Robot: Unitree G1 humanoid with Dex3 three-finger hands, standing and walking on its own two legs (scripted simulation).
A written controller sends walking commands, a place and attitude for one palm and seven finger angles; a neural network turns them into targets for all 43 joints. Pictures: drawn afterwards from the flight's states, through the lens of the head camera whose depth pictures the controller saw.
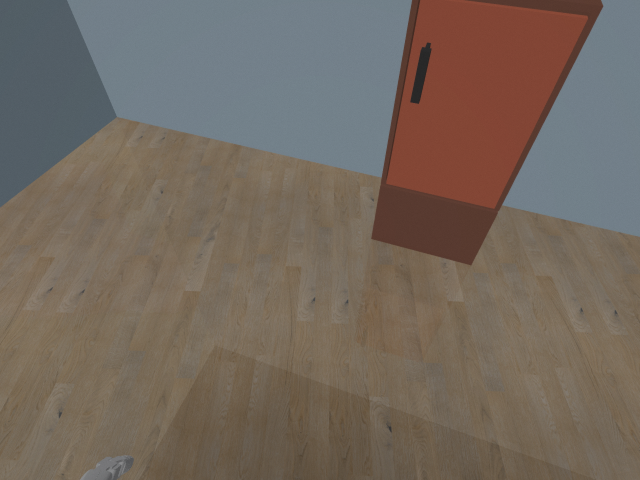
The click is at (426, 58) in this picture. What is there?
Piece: cupboard door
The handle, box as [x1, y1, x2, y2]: [410, 43, 431, 103]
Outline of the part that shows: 430,43 427,43 425,47 422,47 420,52 410,101 411,102 418,103 431,48 429,47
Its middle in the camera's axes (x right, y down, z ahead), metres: +0.27 -0.44 +1.04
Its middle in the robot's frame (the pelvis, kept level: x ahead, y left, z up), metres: +1.09 -0.22 -0.01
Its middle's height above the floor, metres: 0.76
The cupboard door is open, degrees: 0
